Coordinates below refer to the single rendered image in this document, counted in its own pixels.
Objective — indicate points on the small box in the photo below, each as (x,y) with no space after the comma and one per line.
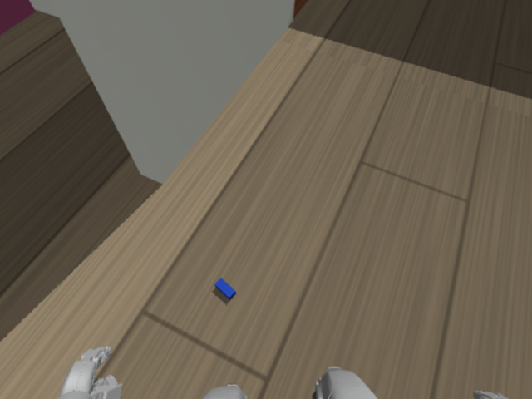
(225,289)

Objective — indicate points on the left robot hand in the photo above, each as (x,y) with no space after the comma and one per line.
(82,374)

